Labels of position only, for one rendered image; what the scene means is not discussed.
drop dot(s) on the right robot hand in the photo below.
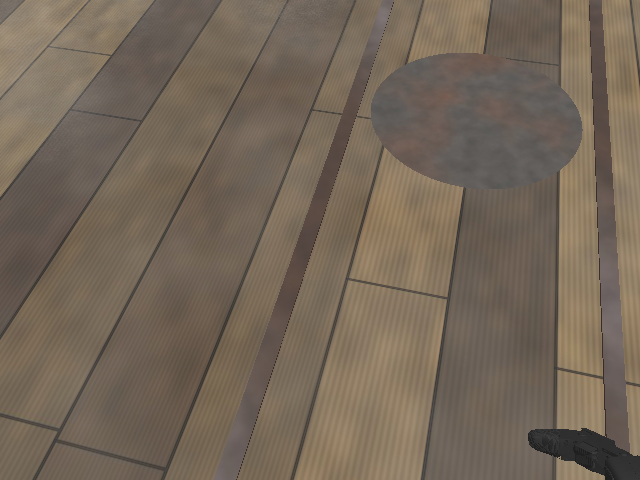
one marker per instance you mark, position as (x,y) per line
(589,449)

